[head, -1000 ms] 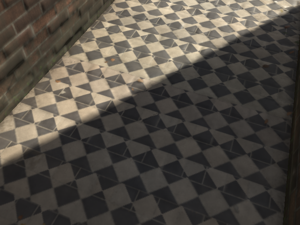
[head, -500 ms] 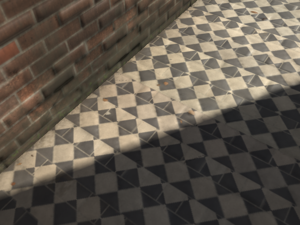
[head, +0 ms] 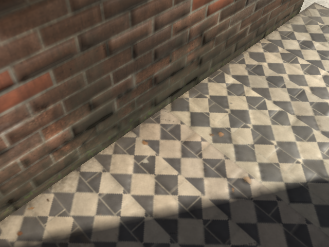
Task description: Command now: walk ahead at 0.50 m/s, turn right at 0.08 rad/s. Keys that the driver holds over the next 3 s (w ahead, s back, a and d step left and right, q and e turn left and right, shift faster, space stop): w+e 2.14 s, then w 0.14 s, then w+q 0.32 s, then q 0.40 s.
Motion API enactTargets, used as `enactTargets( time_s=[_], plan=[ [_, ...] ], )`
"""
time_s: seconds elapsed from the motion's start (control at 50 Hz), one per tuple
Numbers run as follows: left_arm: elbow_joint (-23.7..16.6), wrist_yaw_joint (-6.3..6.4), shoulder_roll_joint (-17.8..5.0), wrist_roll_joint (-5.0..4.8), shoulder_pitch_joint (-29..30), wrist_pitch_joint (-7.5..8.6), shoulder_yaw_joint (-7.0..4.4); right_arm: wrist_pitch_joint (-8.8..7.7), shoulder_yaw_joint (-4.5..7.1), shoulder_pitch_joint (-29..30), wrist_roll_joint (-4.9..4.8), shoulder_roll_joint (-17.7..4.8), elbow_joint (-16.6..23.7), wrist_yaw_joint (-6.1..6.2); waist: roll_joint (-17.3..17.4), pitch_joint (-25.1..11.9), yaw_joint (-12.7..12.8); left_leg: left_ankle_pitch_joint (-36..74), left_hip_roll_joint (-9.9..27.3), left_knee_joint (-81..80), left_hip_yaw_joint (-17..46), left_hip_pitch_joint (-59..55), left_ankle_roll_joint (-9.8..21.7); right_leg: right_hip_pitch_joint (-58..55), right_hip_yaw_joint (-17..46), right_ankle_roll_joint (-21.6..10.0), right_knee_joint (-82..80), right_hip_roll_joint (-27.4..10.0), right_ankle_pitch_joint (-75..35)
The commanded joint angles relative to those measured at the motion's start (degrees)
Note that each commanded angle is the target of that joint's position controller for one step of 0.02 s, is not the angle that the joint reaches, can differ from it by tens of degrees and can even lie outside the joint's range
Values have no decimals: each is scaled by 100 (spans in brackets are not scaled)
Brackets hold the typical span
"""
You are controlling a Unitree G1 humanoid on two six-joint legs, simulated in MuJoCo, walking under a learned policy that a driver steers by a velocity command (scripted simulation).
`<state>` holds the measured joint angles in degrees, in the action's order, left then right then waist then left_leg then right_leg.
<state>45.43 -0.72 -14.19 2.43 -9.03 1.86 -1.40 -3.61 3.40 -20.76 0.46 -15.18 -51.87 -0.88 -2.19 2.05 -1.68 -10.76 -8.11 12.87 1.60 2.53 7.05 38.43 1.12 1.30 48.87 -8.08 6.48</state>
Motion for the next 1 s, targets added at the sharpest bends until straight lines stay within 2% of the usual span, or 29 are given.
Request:
enactTargets(
  time_s=[0.02,0.06,0.12,0.16,0.2,0.22,0.24,0.26,0.28,0.3,0.32,0.34,0.38,0.42,0.46,0.58,0.6,0.66,0.7,0.72,0.74,0.76,0.78,0.8,0.82,0.84,0.9,0.96,1.0],
  plan=[
    [-404,-39,-371,-50,512,62,-47,-111,132,-354,30,-776,153,26,509,45,-181,1972,1595,-551,561,-314,497,208,-168,-99,-439,135,-589],
    [-472,-26,-335,-147,815,70,-12,-129,113,-501,88,-831,7,92,581,198,-218,1962,1812,-570,470,-597,460,308,-55,-137,-545,336,-642],
    [-562,-50,-394,-144,1001,98,-8,-94,71,-397,116,-819,-106,169,405,448,-189,2415,1978,-461,156,-1108,332,429,-92,-296,-1059,519,-513],
    [-569,-89,-415,-70,1051,124,6,-107,42,-225,179,-826,-149,191,505,476,-131,3435,2061,-215,-82,-1141,181,-18,-347,-491,-1388,669,-161],
    [-386,-60,-500,-82,465,129,-38,-113,40,-27,205,-951,-165,207,780,65,171,5560,2016,703,-390,-1148,16,-1045,-704,-757,-1518,1062,343],
    [-187,-42,-639,-73,-162,157,-106,-72,49,-5,227,-1018,-184,216,816,-308,443,6086,1991,1643,-477,-1124,-28,-1715,-762,-887,-1635,1269,538],
    [97,-13,-794,-23,-1057,212,-200,-35,47,58,208,-1060,-167,226,680,-759,861,5552,1871,2958,-642,-613,-114,-2846,-595,-1057,-2019,1319,346],
    [225,65,-1403,73,-1799,212,-401,-75,-44,-27,113,-845,82,205,-59,-1394,1072,3666,1508,4990,-912,892,-308,-4374,1128,-1578,-2161,169,859],
    [124,76,-1729,-14,-1660,133,-511,-177,-38,-170,26,-653,378,129,-1523,-2059,692,-1627,105,7105,-643,2925,-589,-5623,4270,-2526,-2907,-1191,-48],
    [147,12,-1630,-212,-1399,123,-523,-214,-9,292,157,-958,427,131,-600,-1809,718,-1449,465,7329,341,3568,-491,-5566,3973,-2495,-2986,-957,-423],
    [123,40,-1307,-252,-1077,101,-450,-294,-75,525,63,-849,547,106,-68,-1035,599,-901,813,6970,351,3718,-518,-4801,3114,-2359,-3038,-883,-704],
    [139,60,-967,-213,-913,83,-362,-320,-106,612,45,-784,570,100,391,-475,420,-659,1054,6399,236,3513,-545,-3968,2565,-2123,-3203,-654,-1267],
    [206,108,-752,-230,-759,119,-263,-100,-143,639,206,-696,687,83,369,-222,114,-652,1197,5716,197,2979,-739,-3118,1930,-1867,-3379,-179,-1937],
    [255,93,-928,-249,-838,216,-293,100,-169,565,253,-594,773,47,141,-310,-4,-640,1168,5171,69,2796,-888,-2877,1678,-1828,-3452,26,-2194],
    [269,91,-1105,-244,-888,254,-345,174,-187,817,238,-558,904,31,72,-216,3,-372,1147,4528,-72,2854,-1017,-2662,1573,-1760,-3593,191,-1952],
    [387,61,-1159,-247,-1382,148,-426,126,-194,2117,158,-494,1402,8,-130,-31,540,913,1034,2678,-131,3142,-1076,-3146,1843,-1322,-3528,371,-1302],
    [392,50,-1221,-164,-1492,133,-466,120,-219,2236,140,-477,1443,4,-238,-122,623,957,1022,2539,-115,3209,-1028,-3400,1889,-1308,-3397,341,-1290],
    [390,82,-1206,-113,-1649,108,-497,40,-214,2556,117,-582,1617,4,-221,-60,736,756,906,2134,-53,3194,-907,-3743,2206,-1342,-3081,208,-1709],
    [308,114,-1276,-104,-1422,108,-532,-22,-182,2243,107,-703,1586,23,-288,-76,516,452,825,1750,10,2539,-772,-3602,2376,-1208,-2852,168,-1917],
    [254,116,-1342,-95,-1207,144,-543,-46,-148,1829,97,-781,1465,60,-383,-160,273,225,737,1558,-23,1821,-665,-3301,2428,-1128,-2622,176,-2276],
    [258,77,-1341,-129,-1114,187,-533,-76,-91,1162,91,-898,1269,135,-181,-482,-52,111,681,1272,-62,801,-540,-3040,2293,-986,-1969,415,-2525],
    [222,18,-1149,-195,-1083,251,-470,-134,8,370,181,-1208,1140,222,317,-1040,-430,-402,1299,1008,545,-392,-301,-2560,1902,-817,-737,825,-2159],
    [25,19,-643,-358,-1250,288,-330,-116,123,-319,345,-1631,1176,299,1169,-1830,-593,-2077,2783,521,2529,-1792,142,-1330,1132,-608,883,1519,223],
    [-43,26,-745,-187,-1522,227,-293,-32,168,13,317,-1717,1112,293,1844,-1633,-127,-2457,3442,-83,4470,-1607,589,-244,723,-595,1710,1697,2539],
    [156,52,-1018,-56,-1450,119,-327,2,86,379,253,-1153,1177,246,895,-867,30,-2608,3347,19,3869,-897,610,-12,734,-624,2021,1130,2143],
    [172,-17,-1011,-17,-1106,85,-326,-12,0,550,186,-771,1174,206,341,-417,-16,-1990,2984,4,2927,-361,488,-100,649,-590,1852,954,1761],
    [85,-157,-742,79,-780,-1,-272,-96,-52,410,153,-610,929,243,762,-59,37,6,2386,-235,1258,192,120,-222,466,-424,1453,689,1310],
    [-145,-246,-600,52,-452,-52,-230,-227,-3,220,40,-682,775,177,865,-115,102,963,2403,-366,565,133,162,66,352,-353,1321,586,807],
    [-338,-301,-525,52,-31,-61,-194,-259,4,163,34,-631,694,145,869,-12,70,1265,2335,-469,111,184,158,227,219,-294,961,528,390]
  ],
)
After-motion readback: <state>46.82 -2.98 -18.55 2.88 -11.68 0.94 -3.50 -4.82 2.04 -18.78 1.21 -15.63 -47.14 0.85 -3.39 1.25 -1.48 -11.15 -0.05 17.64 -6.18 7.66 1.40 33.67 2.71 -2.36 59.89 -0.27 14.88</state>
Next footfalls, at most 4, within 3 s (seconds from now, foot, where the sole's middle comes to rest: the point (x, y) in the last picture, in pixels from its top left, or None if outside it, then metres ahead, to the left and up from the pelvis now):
0.24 right None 0.31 -0.15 -0.78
0.76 left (177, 210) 0.63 -0.06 -0.78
1.26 right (256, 188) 0.73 -0.42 -0.78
1.80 left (270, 131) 1.05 -0.56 -0.78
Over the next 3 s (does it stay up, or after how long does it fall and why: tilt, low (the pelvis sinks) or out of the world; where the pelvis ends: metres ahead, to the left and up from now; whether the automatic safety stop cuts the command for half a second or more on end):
stays up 1.06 -1.04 -0.02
